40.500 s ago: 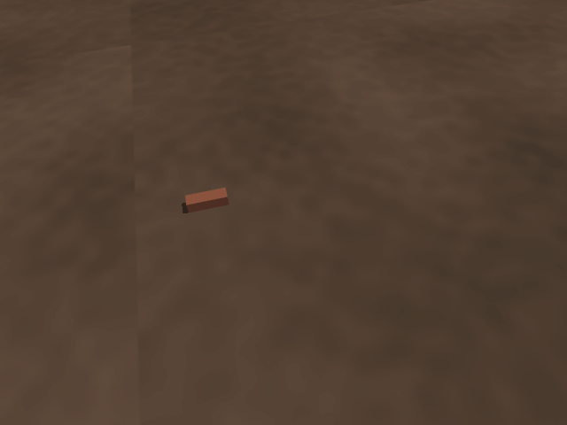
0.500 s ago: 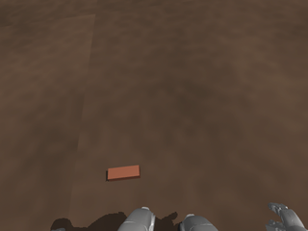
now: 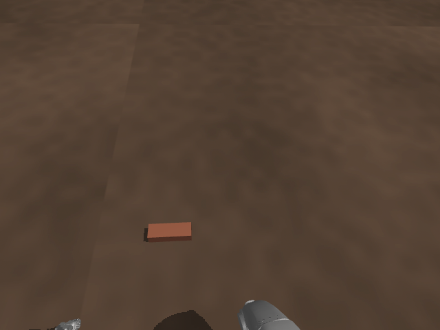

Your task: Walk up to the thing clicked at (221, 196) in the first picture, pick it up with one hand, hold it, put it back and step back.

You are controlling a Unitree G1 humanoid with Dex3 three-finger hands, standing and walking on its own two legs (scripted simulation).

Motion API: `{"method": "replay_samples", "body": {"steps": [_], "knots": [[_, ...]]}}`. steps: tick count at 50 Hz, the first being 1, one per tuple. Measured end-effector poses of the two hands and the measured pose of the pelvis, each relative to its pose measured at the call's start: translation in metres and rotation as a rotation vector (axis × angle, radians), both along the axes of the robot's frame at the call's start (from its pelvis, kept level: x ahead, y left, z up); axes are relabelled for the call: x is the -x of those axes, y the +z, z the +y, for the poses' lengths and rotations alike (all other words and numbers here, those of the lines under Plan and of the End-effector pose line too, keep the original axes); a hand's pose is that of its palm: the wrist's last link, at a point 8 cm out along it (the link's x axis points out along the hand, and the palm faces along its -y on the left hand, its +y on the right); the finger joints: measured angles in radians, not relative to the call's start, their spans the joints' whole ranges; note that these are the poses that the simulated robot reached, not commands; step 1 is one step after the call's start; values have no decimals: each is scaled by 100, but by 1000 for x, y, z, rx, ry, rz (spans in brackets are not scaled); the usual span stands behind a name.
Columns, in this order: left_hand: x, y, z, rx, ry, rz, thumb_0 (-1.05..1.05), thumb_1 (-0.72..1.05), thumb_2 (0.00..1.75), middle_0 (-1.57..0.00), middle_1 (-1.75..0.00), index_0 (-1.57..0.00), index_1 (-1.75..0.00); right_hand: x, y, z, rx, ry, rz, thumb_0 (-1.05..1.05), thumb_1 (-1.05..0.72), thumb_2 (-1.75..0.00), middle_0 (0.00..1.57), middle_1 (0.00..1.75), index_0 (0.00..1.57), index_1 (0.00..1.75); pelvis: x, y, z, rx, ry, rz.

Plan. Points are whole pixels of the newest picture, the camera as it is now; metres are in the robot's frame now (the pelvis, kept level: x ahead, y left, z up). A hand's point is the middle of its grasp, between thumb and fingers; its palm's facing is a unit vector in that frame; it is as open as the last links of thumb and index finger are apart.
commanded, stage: step back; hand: left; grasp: from above
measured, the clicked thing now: (170, 232) +0.61 +0.20 -0.74
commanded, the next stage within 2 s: none
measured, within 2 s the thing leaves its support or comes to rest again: neither
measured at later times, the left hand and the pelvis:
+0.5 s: hand out of the picture -0.05 +0.24 -0.13, palm faces -0.06 -0.91 -0.42, open 7.4 cm; pelvis -0.16 -0.02 +0.00, yaw -5 degrees
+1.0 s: hand out of the picture -0.23 +0.26 -0.17, palm faces -0.10 -0.92 -0.37, open 7.4 cm; pelvis -0.34 -0.01 -0.01, yaw -6 degrees
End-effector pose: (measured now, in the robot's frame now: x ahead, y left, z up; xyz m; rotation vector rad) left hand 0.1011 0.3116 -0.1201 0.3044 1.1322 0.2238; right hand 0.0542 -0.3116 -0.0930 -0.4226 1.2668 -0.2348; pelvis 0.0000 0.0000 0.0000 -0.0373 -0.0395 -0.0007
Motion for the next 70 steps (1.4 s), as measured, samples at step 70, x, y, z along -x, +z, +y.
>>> {"method": "replay_samples", "body": {"steps": [70], "knots": [[469, 15, -17, -65, -10, -39, 1, 90, 90, -20, -30, -21, -30, 469, -33, -30, -37, 9, 19, 1, -90, -90, 20, 30, 20, 29, 454, -14, -23, -47, 22, 10]]}}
